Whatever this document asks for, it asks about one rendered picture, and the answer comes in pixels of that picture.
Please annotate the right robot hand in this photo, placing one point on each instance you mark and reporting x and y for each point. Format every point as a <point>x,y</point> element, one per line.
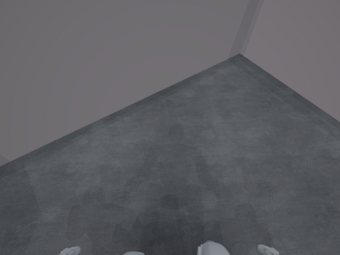
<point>265,250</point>

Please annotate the right robot thigh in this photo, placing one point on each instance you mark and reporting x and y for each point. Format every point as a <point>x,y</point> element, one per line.
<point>212,248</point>

